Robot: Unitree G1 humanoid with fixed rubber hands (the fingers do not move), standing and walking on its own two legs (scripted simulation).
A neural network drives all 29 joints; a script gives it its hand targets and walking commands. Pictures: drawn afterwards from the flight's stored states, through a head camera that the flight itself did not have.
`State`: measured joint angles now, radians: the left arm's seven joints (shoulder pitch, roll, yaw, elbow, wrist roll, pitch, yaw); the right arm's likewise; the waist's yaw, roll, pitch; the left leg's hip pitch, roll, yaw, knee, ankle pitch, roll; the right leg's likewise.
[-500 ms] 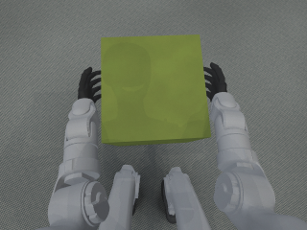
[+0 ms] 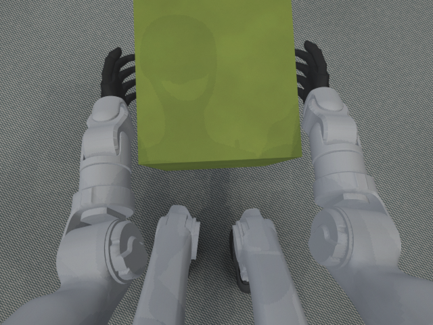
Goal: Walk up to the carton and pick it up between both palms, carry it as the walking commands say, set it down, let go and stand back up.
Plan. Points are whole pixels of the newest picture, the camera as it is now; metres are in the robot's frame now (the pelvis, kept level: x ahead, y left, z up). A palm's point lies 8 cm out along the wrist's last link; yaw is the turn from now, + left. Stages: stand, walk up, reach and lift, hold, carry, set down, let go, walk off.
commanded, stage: set down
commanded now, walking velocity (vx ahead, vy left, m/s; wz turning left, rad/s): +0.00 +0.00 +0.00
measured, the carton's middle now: (214, 102) +0.51 +0.01 -0.17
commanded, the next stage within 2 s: none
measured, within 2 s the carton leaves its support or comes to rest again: rests again in 1.72 s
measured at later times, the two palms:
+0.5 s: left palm (134, 100) +0.51 +0.18 -0.18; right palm (297, 94) +0.53 -0.16 -0.18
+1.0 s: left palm (145, 104) +0.54 +0.18 -0.27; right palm (284, 99) +0.55 -0.16 -0.27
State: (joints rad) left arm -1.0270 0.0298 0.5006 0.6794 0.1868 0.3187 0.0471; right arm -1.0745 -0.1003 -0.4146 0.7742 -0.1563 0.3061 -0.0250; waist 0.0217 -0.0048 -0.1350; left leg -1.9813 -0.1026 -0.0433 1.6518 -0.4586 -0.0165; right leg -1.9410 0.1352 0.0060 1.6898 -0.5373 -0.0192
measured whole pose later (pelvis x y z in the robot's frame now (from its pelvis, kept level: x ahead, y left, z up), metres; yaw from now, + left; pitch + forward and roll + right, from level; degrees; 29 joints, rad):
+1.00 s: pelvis -0.01 +0.00 -0.12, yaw -1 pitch +42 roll +0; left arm -1.34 0.20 0.41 0.79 0.04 0.28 0.10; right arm -1.42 -0.26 -0.27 0.90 -0.01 0.28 -0.09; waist 0.03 0.00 0.22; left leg -2.27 -0.10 0.00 2.09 -0.55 -0.02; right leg -2.24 0.15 -0.03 2.13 -0.63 -0.02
